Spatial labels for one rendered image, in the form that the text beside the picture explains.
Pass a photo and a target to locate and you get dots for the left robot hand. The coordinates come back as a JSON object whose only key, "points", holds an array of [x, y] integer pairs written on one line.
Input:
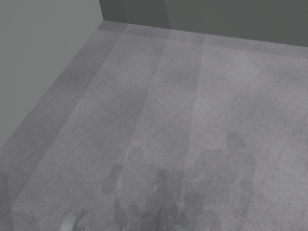
{"points": [[70, 222]]}

